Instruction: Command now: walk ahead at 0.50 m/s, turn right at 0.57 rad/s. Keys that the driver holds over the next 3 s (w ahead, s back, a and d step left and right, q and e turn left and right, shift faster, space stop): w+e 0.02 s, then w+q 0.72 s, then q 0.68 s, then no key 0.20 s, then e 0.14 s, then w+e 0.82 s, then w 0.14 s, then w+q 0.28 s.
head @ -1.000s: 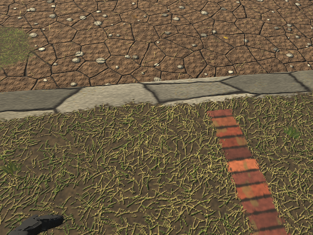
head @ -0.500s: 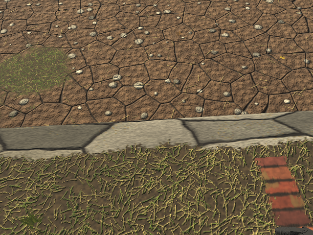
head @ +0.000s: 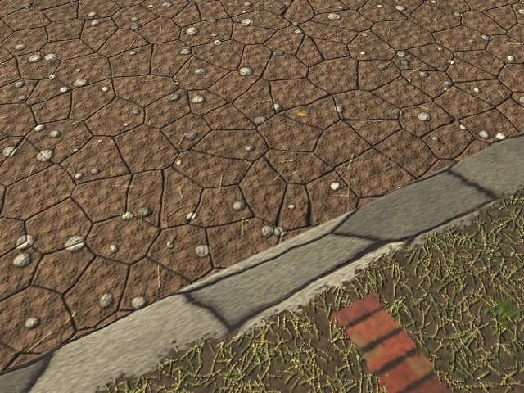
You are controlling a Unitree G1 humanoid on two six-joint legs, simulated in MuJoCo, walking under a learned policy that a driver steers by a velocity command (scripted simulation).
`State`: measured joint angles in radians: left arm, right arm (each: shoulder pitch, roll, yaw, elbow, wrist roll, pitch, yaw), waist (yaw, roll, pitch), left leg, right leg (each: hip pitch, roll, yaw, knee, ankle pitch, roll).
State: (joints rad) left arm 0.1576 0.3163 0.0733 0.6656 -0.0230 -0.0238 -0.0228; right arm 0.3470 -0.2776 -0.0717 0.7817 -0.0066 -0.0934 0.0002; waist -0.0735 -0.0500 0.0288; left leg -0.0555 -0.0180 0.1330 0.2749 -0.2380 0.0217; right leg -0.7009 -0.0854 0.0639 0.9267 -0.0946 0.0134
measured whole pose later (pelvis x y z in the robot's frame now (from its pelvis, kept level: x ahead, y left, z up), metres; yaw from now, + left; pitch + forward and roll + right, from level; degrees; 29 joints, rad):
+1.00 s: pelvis +0.54 +0.03 +0.00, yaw +22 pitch +2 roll +1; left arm 0.09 0.27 -0.01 0.74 0.06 -0.08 0.01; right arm 0.37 -0.27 -0.06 0.88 -0.05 -0.13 0.07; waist -0.07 -0.01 0.01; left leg -0.24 -0.14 -0.11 0.36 -0.13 0.09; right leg -0.61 -0.10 0.07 0.94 -0.34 0.06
